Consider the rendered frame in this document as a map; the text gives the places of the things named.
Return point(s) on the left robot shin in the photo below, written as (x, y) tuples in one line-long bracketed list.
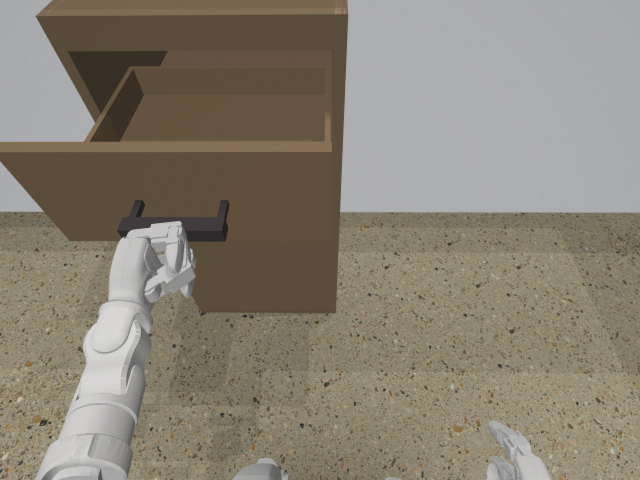
[(267, 460)]

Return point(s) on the handle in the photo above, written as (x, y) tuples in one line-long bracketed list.
[(197, 229)]

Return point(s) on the robot left forearm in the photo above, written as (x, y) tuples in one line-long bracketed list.
[(94, 443)]

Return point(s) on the robot right hand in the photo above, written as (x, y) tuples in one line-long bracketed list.
[(526, 465)]

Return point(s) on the cabinet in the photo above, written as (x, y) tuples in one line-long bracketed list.
[(98, 40)]

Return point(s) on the robot left hand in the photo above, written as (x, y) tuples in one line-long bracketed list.
[(135, 262)]

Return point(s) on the drawer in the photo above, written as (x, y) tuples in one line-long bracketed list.
[(183, 138)]

